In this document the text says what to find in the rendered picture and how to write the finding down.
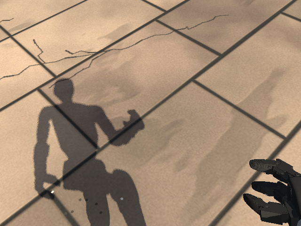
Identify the robot right hand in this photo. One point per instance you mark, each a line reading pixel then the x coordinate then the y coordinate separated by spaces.
pixel 289 196

